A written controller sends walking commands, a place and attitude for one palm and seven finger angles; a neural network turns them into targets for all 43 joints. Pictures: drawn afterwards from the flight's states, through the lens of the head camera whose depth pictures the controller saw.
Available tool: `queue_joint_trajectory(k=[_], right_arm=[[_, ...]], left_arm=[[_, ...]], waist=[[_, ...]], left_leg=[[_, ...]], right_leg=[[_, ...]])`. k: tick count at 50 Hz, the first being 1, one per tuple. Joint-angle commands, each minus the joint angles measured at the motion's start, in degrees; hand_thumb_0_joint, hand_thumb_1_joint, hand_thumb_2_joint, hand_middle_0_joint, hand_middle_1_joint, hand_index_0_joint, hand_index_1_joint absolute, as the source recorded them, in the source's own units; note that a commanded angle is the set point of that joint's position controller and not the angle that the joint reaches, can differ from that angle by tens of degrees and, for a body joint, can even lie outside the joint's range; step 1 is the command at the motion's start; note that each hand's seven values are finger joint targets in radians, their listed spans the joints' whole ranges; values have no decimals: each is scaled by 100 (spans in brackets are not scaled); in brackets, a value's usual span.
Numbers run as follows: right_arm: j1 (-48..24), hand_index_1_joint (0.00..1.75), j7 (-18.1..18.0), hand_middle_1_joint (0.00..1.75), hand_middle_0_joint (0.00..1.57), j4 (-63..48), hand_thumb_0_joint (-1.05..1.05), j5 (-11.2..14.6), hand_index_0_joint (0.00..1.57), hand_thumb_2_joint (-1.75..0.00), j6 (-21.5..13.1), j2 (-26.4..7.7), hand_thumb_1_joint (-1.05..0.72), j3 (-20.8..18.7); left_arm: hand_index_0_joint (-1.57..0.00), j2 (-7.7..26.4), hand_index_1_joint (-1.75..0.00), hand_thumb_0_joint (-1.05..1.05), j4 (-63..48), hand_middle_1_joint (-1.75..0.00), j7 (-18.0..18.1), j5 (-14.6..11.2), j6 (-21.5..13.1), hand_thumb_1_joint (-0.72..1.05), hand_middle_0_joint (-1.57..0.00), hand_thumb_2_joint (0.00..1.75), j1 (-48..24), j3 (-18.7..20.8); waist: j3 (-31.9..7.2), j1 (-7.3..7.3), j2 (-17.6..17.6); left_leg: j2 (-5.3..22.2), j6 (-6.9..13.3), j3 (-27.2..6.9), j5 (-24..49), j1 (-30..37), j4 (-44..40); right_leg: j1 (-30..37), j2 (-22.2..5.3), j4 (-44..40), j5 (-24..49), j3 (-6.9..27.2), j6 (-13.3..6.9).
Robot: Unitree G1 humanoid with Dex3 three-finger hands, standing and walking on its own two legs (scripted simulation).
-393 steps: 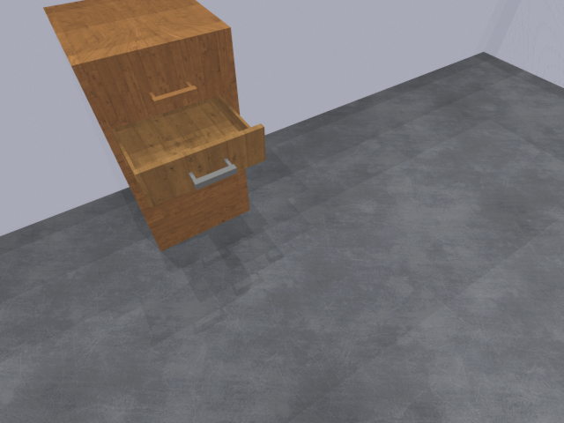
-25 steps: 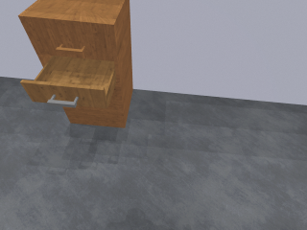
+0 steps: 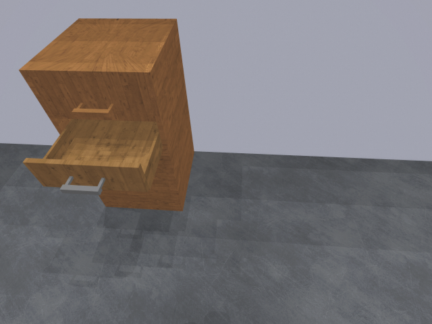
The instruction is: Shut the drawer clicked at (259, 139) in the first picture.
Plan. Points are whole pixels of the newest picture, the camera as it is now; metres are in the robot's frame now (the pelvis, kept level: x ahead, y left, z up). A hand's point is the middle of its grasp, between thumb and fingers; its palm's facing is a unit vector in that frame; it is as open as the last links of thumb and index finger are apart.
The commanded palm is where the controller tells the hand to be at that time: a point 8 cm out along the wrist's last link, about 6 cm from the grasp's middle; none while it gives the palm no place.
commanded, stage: take the last steps up to it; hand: left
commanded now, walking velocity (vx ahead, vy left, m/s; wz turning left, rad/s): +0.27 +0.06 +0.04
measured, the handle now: (83, 184) +0.56 +0.48 -0.21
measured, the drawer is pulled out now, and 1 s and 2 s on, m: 0.22 0.22 0.22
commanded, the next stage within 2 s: come to a stop and stand still in 0.28 s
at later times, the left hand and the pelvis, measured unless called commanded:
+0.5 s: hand out of the picture +0.12 +0.25 -0.18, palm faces +0.06 -0.99 -0.16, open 7.4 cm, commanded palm none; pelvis +0.15 +0.08 +0.01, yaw -1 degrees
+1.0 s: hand (140, 291) +0.22 +0.19 -0.15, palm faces -0.03 -0.96 -0.26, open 7.3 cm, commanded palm none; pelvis +0.14 +0.01 +0.00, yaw -2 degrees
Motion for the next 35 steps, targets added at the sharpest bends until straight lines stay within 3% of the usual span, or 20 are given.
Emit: queue_joint_trajectory(k=[1, 6, 7, 11, 13, 14, 15, 16, 17, 18, 19, 20, 21, 23, 27, 31, 35], right_arm=[[22, 30, 71, 30, 20, -474, 0, -24, 20, -90, -90, -70, -90, -66], [-547, 30, 147, 30, 20, -707, 0, 9, 20, -90, -140, -79, -90, -55], [-752, 30, 165, 30, 20, -785, 0, 22, 20, -90, -166, -67, -90, -58], [-1153, 30, 180, 30, 20, -959, 0, 35, 20, -90, -237, -93, -90, -33], [-1015, 30, 155, 30, 20, -919, 0, 45, 20, -90, -271, -147, -90, -29], [-680, 30, 125, 30, 20, -809, 0, 32, 20, -90, -306, -214, -90, -40], [-91, 30, 75, 30, 20, -607, 0, 11, 20, -90, -359, -485, -90, -75], [487, 30, -4, 30, 20, -485, 0, -58, 20, -90, -401, -1045, -90, -203], [896, 30, -64, 30, 20, -428, 0, 1, 20, -90, -341, -1407, -90, -245], [724, 30, -145, 30, 20, -393, 0, 3, 20, -90, -333, -1220, -90, -181], [294, 30, -169, 30, 20, -496, 0, 19, 20, -90, -326, -995, -90, -123], [-173, 30, -175, 30, 20, -610, 0, 27, 20, -90, -348, -667, -90, -19], [-457, 30, -199, 30, 20, -652, 0, 36, 20, -90, -392, -459, -90, 75], [-801, 30, -265, 30, 20, -682, 0, 63, 20, -90, -431, -393, -90, 104], [-715, 30, -365, 30, 20, -611, 0, 89, 20, -90, -262, -645, -90, 4], [-771, 30, -370, 30, 20, -682, 0, 53, 20, -90, -144, -735, -90, -102], [-668, 30, -326, 30, 20, -700, 0, 22, 20, -90, -102, -766, -90, -170]], left_arm=[[-20, 674, -30, 0, 33, -30, 26, 32, -91, 90, -20, 90, 571, 104], [-20, 852, -30, 0, 265, -30, -7, 20, -161, 90, -20, 90, 925, 108], [-20, 876, -30, 0, 330, -30, -11, 33, -163, 90, -20, 90, 1014, 118], [-20, 931, -30, 0, 454, -30, 15, 53, -122, 90, -20, 90, 1107, 142], [-20, 936, -30, 0, 489, -30, 28, 53, -63, 90, -20, 90, 1078, 160], [-20, 910, -30, 0, 491, -30, 41, 40, -27, 90, -20, 90, 1014, 167], [-20, 792, -30, 0, 489, -30, 37, 25, 8, 90, -20, 90, 1046, 135], [-20, 485, -30, 0, 408, -30, 12, -22, 38, 90, -20, 90, 1257, 87], [-20, 357, -30, 0, 247, -30, 7, -20, 39, 90, -20, 90, 1129, 23], [-20, 373, -30, 0, 273, -30, 60, 2, 86, 90, -20, 90, 971, 23], [-20, 386, -30, 0, 296, -30, 44, -1, 91, 90, -20, 90, 782, 44], [-20, 351, -30, 0, 399, -30, 24, 3, 115, 90, -20, 90, 747, 44], [-20, 209, -30, 0, 512, -30, 25, -14, 168, 90, -20, 90, 837, 11], [-20, 96, -30, 0, 675, -30, 70, -50, 297, 90, -20, 90, 1255, -33], [-20, 412, -30, 0, 471, -30, 98, 8, 551, 90, -20, 90, 1074, 71], [-20, 541, -30, 0, 83, -30, 95, 30, 683, 90, -20, 90, 650, 171], [-20, 507, -30, 0, -173, -30, 87, 23, 668, 90, -20, 90, 242, 148]], waist=[[282, 27, -948], [249, 174, -878], [271, 246, -853], [363, 308, -1023], [391, 197, -987], [252, 15, -808], [-118, -213, -264], [-595, -337, 1048], [-756, -410, 1641], [-794, -415, 1468], [-420, -284, 1047], [-49, -81, 524], [64, 88, 227], [-291, 307, 113], [-391, 195, 112], [-270, 133, 505], [-368, 26, 681]], left_leg=[[471, -209, -14, 766, -811, -340], [471, -328, 221, 1090, -1034, -1588], [439, -328, 292, 1058, -975, -1888], [330, -243, 406, 928, -515, -2646], [220, -181, 527, 931, 132, -3068], [128, -163, 597, 1129, 784, -3535], [182, -125, 459, 1299, 1688, -3972], [1317, 246, -852, 1897, 2651, -4215], [2133, 689, -1843, 2434, 2797, -4693], [2201, 700, -1898, 2205, 2554, -4938], [2104, 790, -1662, 2205, 1978, -4981], [1899, 727, -1205, 2647, 1321, -5060], [1683, 606, -778, 3323, 860, -5117], [1563, 557, -268, 4539, 815, -4996], [1789, 754, -311, 5135, 1193, -4754], [1761, 895, -274, 4772, 1217, -4641], [1637, 896, -278, 4463, 1368, -4526]], right_leg=[[-238, -1437, -2411, -488, 1252, -339], [466, -1379, -2321, 442, 943, -457], [541, -1402, -2260, 562, 929, -463], [558, -1509, -1955, 954, 865, -446], [344, -1454, -1627, 1012, 784, -357], [161, -1281, -1210, 1018, 644, -243], [-15, -969, -168, 1120, 380, -97], [-903, -298, 1273, -308, -59, 172], [-1538, 65, 2625, -2099, 65, 278], [-1712, -101, 3314, -1967, 567, 214], [-1814, -304, 3619, -1587, 673, 208], [-1579, -463, 3486, -1152, 791, 271], [-1136, -521, 3121, -798, 894, 362], [-516, -465, 2467, -524, 917, 518], [-828, -254, 2586, -553, 953, 562], [-1262, -113, 3004, -664, 1047, 577], [-1157, -58, 2466, -818, 922, 558]])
